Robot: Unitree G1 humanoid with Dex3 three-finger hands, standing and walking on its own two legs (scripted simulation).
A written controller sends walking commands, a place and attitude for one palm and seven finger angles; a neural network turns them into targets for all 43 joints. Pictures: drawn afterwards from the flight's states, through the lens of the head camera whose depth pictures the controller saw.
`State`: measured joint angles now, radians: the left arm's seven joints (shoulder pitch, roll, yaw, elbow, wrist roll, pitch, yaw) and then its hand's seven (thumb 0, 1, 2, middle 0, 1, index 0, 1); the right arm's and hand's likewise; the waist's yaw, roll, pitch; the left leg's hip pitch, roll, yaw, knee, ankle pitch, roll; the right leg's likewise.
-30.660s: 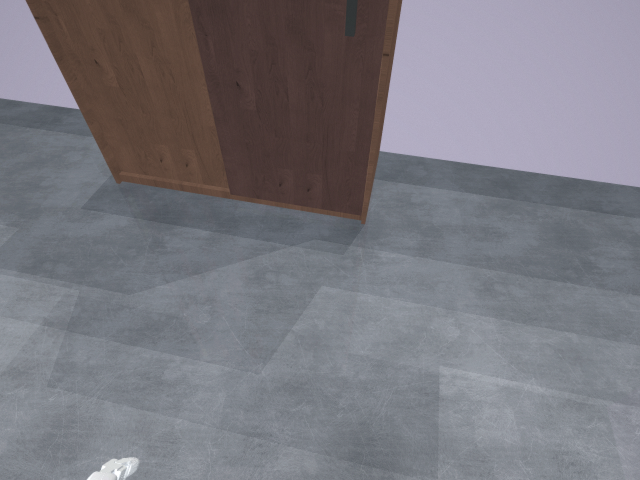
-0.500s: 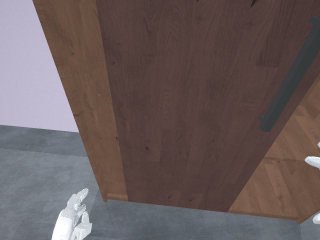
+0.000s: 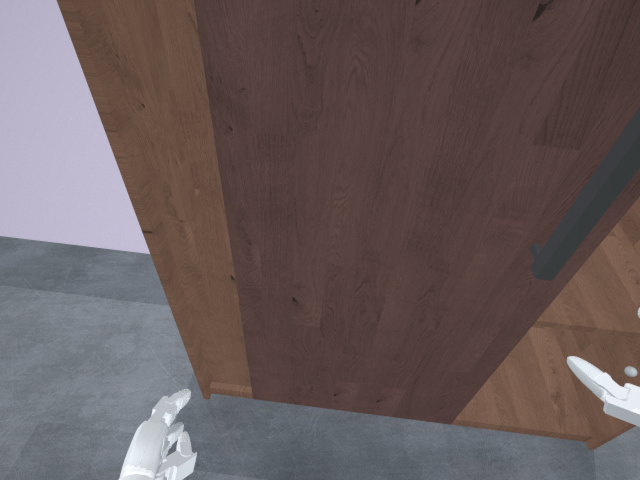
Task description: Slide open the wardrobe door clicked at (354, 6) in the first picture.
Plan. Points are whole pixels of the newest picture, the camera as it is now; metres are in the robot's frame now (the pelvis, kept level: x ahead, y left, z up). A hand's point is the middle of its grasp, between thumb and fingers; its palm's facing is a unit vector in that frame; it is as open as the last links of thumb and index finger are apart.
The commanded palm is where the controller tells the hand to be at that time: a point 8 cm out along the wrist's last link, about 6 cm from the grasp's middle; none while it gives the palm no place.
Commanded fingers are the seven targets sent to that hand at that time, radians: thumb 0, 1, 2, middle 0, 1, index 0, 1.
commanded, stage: draw the hand back to the body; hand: right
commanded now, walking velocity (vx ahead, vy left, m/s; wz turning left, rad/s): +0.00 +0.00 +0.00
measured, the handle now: (594, 181) +0.43 -0.35 +0.20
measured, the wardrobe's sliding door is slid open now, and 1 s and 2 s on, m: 0.44 0.44 0.44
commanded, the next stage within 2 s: step back with the hand held close in 0.64 s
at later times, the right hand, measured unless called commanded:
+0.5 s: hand (575, 345) +0.22 -0.24 +0.15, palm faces +0.43 +0.81 -0.40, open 7.6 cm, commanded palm +0.16 -0.27 +0.17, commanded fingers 0.00 -0.90 -0.90 0.20 0.30 0.20 0.30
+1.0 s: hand (593, 357) +0.20 -0.25 +0.16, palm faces +0.39 +0.80 -0.45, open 7.4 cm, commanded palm +0.14 -0.29 +0.18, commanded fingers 0.00 -0.90 -0.90 0.20 0.30 0.20 0.30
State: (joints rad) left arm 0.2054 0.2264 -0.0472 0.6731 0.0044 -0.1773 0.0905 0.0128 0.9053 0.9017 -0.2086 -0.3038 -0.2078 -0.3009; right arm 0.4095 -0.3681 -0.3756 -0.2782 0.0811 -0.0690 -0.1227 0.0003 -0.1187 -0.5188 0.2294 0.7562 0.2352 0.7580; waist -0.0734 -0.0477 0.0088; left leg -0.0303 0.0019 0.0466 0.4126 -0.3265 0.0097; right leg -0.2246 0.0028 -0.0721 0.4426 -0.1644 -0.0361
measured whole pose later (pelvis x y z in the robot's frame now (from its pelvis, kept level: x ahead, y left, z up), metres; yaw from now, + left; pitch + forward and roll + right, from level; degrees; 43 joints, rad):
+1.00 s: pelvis +0.00 +0.01 +0.00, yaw +0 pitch -1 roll +1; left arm 0.16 0.25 -0.01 0.56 -0.01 0.04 0.08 0.01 0.91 0.90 -0.21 -0.30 -0.21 -0.30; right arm 0.50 -0.39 -0.37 -0.44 0.07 -0.10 -0.11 0.02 -0.89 -0.89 0.20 0.30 0.21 0.30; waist -0.02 -0.04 0.00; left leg -0.09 -0.03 0.05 0.41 -0.31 0.01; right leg -0.29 -0.03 -0.06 0.47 -0.16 -0.02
